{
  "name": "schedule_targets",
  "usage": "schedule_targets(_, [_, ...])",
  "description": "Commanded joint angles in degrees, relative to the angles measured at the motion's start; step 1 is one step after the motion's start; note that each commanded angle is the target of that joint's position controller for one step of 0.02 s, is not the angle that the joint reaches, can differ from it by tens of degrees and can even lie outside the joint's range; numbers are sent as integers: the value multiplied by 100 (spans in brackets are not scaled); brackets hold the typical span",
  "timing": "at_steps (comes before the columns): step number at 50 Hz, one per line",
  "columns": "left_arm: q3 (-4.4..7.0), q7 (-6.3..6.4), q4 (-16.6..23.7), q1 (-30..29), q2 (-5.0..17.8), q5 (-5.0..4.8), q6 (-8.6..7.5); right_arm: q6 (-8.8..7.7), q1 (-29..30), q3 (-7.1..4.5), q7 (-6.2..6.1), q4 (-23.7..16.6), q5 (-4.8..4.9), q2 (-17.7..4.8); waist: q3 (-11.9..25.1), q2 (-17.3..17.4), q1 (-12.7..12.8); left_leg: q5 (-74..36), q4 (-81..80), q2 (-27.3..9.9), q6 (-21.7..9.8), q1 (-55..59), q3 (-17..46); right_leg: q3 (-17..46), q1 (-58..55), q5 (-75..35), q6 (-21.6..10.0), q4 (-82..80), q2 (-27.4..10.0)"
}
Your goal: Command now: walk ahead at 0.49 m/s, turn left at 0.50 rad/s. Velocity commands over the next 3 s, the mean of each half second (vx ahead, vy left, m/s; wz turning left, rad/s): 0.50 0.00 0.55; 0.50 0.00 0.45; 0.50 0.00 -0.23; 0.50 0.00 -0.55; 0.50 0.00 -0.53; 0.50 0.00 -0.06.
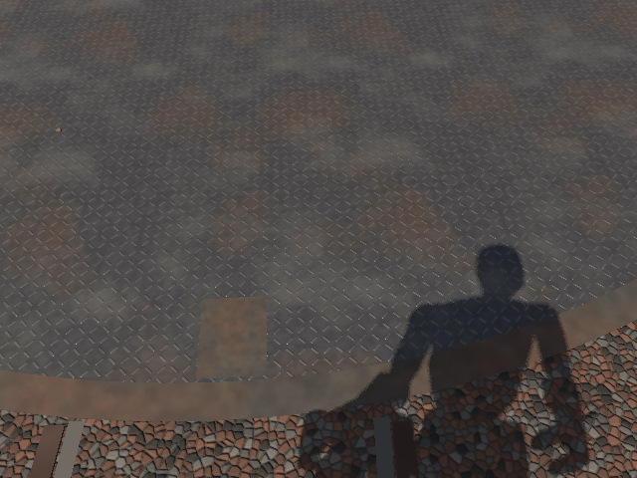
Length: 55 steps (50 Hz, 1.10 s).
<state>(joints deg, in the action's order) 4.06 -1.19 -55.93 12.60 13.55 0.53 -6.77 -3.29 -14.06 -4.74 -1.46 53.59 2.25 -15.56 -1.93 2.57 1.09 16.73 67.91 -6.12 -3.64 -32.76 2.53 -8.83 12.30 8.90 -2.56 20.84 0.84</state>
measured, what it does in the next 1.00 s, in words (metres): walks ahead, turning left: left foot, then right foot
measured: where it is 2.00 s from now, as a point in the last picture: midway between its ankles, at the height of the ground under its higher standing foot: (209, 269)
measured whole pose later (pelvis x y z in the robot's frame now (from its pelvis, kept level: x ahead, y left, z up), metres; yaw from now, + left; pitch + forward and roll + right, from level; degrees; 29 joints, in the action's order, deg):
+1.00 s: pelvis +0.56 +0.14 +0.00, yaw +30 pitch +2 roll -1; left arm 3.7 -1.9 -47.2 11.9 14.9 0.3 -6.6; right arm -3.4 -17.2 -3.5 -0.7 44.2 0.9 -15.5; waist -0.6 2.0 0.4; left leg 21.4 67.7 0.5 -2.5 -25.2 4.6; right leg -1.5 18.2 9.5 -2.6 25.6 3.0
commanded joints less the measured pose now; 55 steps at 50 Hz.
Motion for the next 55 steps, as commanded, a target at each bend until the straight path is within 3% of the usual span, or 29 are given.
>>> schedule_targets(1, [126, 96, 265, -276, 631, 16, -112, 135, -288, -59, 2, -331, -48, -67, -43, -592, -266, -578, -248, -420, 42, -516, 409, 1109, -9, -284, -845, -1525, -1726])
schedule_targets(7, [200, 253, 267, 123, 910, 4, -8, 48, 805, 4, 234, -746, -108, -35, -269, -397, 41, -1923, -2032, -261, 158, -808, -42, 112, -572, -786, -698, -1543, -1610])
schedule_targets(12, [275, 260, 214, 603, 1101, -121, 176, 48, 1605, 70, 431, -1212, -81, -47, -467, -432, 297, -1373, -2890, -77, -23, -946, -510, -264, -1565, -1309, -578, -1091, -1847])
schedule_targets(14, [319, 261, 282, 493, 1250, -165, 252, 65, 1486, 0, 481, -1328, -72, -217, -246, -620, 98, -802, -3016, 231, -212, -428, -810, -436, -1790, -2916, -459, -489, -1893])
schedule_targets(15, [341, 270, 328, 406, 1336, -186, 296, 77, 1159, -81, 485, -1307, -62, -366, 29, -745, -128, -523, -3008, 480, -332, 110, -991, -519, -1824, -3988, -390, 109, -1873])
schedule_targets(16, [343, 272, 375, 276, 1382, -212, 351, 76, 429, -219, 476, -1157, -35, -600, 430, -741, -570, -573, -3254, 790, -507, 1074, -1141, -654, -1668, -4663, -274, 1146, -1739])
schedule_targets(17, [300, 278, 426, 279, 1307, -196, 360, 93, -566, -450, 388, -888, -24, -1020, 971, -552, -1033, -889, -3554, 981, -741, 2690, -954, -738, -866, -4140, -21, 2582, -1510])
schedule_targets(18, [132, 269, 663, 424, 719, 12, 290, 134, -1038, -624, 264, -770, -39, -1685, 1330, 685, -864, -693, -3766, -344, -1273, 4337, 1323, -698, 1195, -449, 301, 4646, -965])
schedule_targets(19, [-17, 197, 950, 551, 383, -61, 23, 32, -898, -570, 307, -999, -117, -1857, 2256, 1140, -462, 262, -4893, -1379, -2254, 5470, 4587, 721, 2782, 2607, 451, 6045, 92])
schedule_targets(20, [88, 131, 1110, -238, 859, -305, -166, -37, -965, -401, 364, -991, -175, -1301, 1948, 366, -806, 104, -5265, -1300, -1891, 5434, 4212, 1374, 3484, 2246, 286, 6237, -169])
schedule_targets(21, [78, 111, 1158, -402, 852, -368, -252, -93, -749, -330, 361, -969, -161, -1031, 1287, 266, -673, -351, -5178, -1109, -1664, 4797, 3265, 1302, 3683, 1728, 124, 5891, -411])
schedule_targets(22, [87, 163, 1043, -343, 824, -235, -267, -117, -268, -269, 350, -1081, -130, -831, 925, -217, -383, -853, -5146, -828, -1448, 3893, 2551, 1329, 3300, 1285, 100, 5393, -684])
schedule_targets(23, [158, 194, 981, -255, 924, -120, -208, -125, 105, -199, 333, -1190, -150, -617, 720, -175, -156, -1379, -5211, -617, -1323, 3159, 2049, 1351, 2832, 1040, 124, 4923, -857])
schedule_targets(24, [188, 181, 975, -153, 949, -98, -112, -130, 256, -163, 305, -1275, -197, -548, 666, -88, -11, -1599, -5346, -505, -1300, 2723, 1862, 1378, 2475, 886, 165, 4721, -935])
schedule_targets(28, [145, 202, 1209, -579, 694, 32, 81, -175, -60, -231, 150, -1243, -138, -844, 412, -149, -25, -2280, -5568, -276, -1322, 2168, 1365, 1205, 2467, 152, 503, 3542, -776])
schedule_targets(32, [58, 142, 1472, -1419, 532, -15, 41, -115, -377, -227, 54, -1196, -107, -848, 191, 164, -343, -1608, -5505, 53, -997, 2004, 1091, 1152, 2241, -1209, 557, 1718, -406])
schedule_targets(36, [46, 30, 1704, -1891, 629, -98, -40, -71, -685, -234, 44, -1099, -79, -863, 105, 311, -534, -1229, -5206, -90, -872, 2192, 1441, 1193, 1918, -1456, 465, 940, -188])
schedule_targets(40, [97, -79, 1671, -1566, 840, -86, -163, -2, -767, -208, -12, -1039, -126, -784, 172, 530, -373, -1668, -4612, -415, -753, 2871, 1824, 1145, 1590, -768, 184, 652, -186])
schedule_targets(41, [143, -71, 1570, -1181, 914, -66, -192, 15, -692, -189, -8, -1063, -131, -754, 301, 580, -151, -2278, -4276, -298, -663, 2904, 1772, 990, 1073, -687, 43, 454, -84])
schedule_targets(42, [230, -45, 1419, -556, 1109, 0, -219, 10, -629, -122, 19, -1119, -160, -592, 759, 477, 140, -2787, -3462, 29, -504, 2738, 1550, 1069, 71, -784, -181, 481, -222])
schedule_targets(43, [294, -17, 1325, 393, 1406, 63, -212, 6, -639, -19, 27, -1245, -256, -399, 1611, -119, 508, -1825, -1853, 415, -284, 1935, 1121, 2065, -1458, -809, -552, 676, -1125])
schedule_targets(44, [432, -69, 986, 1020, 1832, 57, -137, -72, -1710, 79, 48, -1219, -44, 1, 2232, -2237, 90, 1336, 96, 1274, 166, -271, 641, 4869, -3345, 369, -1597, 72, -2326])
schedule_targets(45, [297, -106, 1009, 1001, 1255, -141, -121, -103, -1547, 20, 33, -1097, 34, -547, 1855, -1615, 288, 1611, 760, 962, 159, -1087, 996, 5513, -3255, 1867, -1488, -369, -2349])
schedule_targets(46, [199, -80, 1094, 637, 910, -159, -86, -111, -743, -50, 44, -1232, 14, -843, 1019, -995, 425, 1082, 868, 738, 127, -1328, 917, 4591, -2498, 1917, -1208, -457, -2108])
schedule_targets(47, [142, -67, 1173, 257, 853, -75, -35, -118, -287, -32, 33, -1361, -75, -792, 612, -505, 295, 649, 677, 490, 112, -1135, 651, 3894, -1691, 1334, -1059, -548, -1876])
schedule_targets(48, [101, -64, 1171, 60, 757, -27, -8, -141, -31, -39, 45, -1449, -182, -724, 299, -421, 176, 367, 294, 309, 109, -995, 555, 3446, -1073, 675, -1055, -680, -1678])
schedule_targets(50, [41, -47, 1130, 3, 634, 12, -27, -131, -190, -32, 84, -1443, -166, -543, 327, -737, -61, 127, -224, 74, 115, -496, 414, 2824, -617, -134, -995, -877, -1365])
schedule_targets(52, [64, -26, 1033, 160, 757, -58, -52, -109, -162, 19, 93, -1474, -171, -364, 323, -778, -85, 54, -666, -6, 192, -526, 245, 2483, -528, -673, -1091, -1034, -1350])
schedule_targets(55, [123, 39, 949, 385, 1008, -135, 9, -153, 468, 102, 88, -1722, -247, -222, 219, -624, 35, -623, -1796, -22, 356, -602, 73, 2209, -456, -1146, -1137, -1197, -1271])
